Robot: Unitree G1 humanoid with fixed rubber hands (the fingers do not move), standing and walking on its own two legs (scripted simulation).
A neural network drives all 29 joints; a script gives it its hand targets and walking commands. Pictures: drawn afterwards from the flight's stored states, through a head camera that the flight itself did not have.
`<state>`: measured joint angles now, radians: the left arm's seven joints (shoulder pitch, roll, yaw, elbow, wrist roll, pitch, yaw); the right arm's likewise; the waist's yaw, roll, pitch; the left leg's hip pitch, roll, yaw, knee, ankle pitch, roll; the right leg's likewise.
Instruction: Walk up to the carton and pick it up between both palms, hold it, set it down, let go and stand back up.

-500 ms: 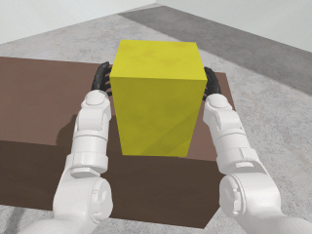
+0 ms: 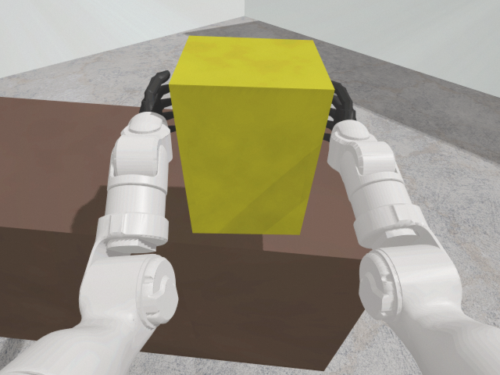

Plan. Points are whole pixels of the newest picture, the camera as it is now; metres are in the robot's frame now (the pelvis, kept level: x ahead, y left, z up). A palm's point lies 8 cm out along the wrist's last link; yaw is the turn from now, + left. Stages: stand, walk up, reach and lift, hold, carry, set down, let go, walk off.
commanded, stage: reach and lift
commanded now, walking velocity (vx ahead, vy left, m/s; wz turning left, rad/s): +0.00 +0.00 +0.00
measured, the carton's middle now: (248, 142) +0.44 +0.02 +0.18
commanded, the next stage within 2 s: hold in 1.36 s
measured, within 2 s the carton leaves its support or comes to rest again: neither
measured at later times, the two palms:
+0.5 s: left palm (162, 173) +0.34 +0.14 +0.19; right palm (354, 183) +0.35 -0.14 +0.17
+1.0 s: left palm (163, 176) +0.35 +0.14 +0.18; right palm (353, 191) +0.35 -0.14 +0.16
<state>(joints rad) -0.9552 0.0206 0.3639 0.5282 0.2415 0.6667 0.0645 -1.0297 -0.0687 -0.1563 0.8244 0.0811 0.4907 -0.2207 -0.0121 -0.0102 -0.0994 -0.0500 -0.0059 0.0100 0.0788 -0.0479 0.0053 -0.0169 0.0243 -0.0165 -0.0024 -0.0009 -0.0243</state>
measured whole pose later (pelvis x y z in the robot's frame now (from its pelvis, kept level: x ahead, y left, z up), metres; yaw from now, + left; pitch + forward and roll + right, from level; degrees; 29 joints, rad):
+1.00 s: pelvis +0.00 +0.00 +0.00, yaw -1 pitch -6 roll +0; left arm -0.52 -0.13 0.29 -0.16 0.34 0.89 -0.04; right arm -0.57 0.01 0.00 0.23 0.11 0.52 -0.23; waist -0.09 0.00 0.08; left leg 0.17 -0.01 0.03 -0.09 0.02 0.01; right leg 0.16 0.02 0.00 -0.09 0.03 -0.01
